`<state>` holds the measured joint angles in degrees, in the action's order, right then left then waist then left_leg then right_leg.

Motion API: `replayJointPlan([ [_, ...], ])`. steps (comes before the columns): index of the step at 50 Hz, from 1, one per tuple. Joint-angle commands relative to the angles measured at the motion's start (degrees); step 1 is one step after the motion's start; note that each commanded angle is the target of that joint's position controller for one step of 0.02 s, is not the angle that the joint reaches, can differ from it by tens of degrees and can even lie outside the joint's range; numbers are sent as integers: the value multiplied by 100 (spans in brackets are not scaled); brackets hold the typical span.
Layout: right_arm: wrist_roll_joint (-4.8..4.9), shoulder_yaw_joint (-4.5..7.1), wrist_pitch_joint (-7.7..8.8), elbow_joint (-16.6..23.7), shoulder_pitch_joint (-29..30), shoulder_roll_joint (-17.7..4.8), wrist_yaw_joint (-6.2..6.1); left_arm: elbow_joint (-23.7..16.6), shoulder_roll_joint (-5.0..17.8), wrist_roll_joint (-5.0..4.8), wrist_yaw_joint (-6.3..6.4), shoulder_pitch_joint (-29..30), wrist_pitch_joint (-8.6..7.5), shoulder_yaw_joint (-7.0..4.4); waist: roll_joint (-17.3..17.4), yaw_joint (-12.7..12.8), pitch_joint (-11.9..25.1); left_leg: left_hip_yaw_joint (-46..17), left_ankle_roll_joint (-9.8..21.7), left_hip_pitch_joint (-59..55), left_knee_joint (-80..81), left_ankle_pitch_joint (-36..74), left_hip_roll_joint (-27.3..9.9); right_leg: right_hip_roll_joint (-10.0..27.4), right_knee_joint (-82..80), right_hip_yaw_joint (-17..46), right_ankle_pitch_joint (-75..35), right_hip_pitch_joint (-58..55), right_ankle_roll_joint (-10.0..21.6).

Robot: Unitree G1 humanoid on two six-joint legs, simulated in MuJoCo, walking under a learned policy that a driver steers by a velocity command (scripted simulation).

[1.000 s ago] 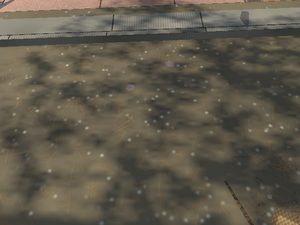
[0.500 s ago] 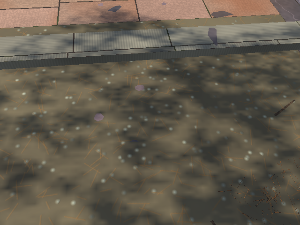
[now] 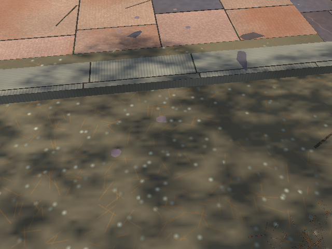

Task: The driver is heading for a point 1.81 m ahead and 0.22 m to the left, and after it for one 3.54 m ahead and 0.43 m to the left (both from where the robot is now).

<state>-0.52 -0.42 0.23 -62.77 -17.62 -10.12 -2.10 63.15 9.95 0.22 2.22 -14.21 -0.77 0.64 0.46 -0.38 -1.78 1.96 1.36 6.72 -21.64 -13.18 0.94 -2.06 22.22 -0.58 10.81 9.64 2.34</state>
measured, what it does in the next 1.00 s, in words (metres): stands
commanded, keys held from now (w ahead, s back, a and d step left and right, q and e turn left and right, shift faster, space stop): no key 1.00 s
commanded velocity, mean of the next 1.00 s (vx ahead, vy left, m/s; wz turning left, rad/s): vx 0.00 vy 0.00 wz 0.00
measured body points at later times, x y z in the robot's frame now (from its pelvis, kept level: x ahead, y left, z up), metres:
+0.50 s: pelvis +0.00 -0.01 +0.00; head +0.00 -0.01 +0.45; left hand -0.02 +0.21 -0.16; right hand -0.04 -0.22 -0.16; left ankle -0.01 +0.10 -0.74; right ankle +0.01 -0.09 -0.74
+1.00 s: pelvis +0.00 +0.00 +0.00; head +0.00 +0.00 +0.45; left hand -0.03 +0.21 -0.16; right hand -0.05 -0.20 -0.16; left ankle -0.02 +0.10 -0.74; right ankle +0.01 -0.09 -0.74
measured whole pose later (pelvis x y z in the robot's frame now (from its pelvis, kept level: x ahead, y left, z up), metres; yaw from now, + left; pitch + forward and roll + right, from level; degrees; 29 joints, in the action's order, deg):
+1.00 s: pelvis +0.00 +0.00 +0.00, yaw +0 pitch -1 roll +0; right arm -0.6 -1.0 0.7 -66.8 -20.6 -6.4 -2.7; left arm 66.8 6.9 0.3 2.4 -18.4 -0.6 0.8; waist 0.3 0.1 -1.0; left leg 1.4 1.2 7.9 -22.8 -13.8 0.6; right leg -2.4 22.3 -0.5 10.9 10.4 2.3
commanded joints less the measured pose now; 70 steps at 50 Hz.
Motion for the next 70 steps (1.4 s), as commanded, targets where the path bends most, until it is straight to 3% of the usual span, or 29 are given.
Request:
replayJointPlan([
  [1,0,44,12,-22,-374,-376,-26,-33,507,4,20,-242,-27,-69,-43,-6,-140,-558,123,180,333,501,-580,738,-420,742,-802,32,155],
  [25,-9,-21,20,-378,-625,-118,-60,291,234,7,24,-629,11,-35,-31,33,-336,-585,119,418,344,223,-603,654,-522,729,-222,176,134],
  [70,-7,13,83,-398,-868,73,-68,363,8,11,40,-946,-17,-39,-18,47,-381,-617,163,404,353,424,-609,650,-352,653,-473,133,88],
])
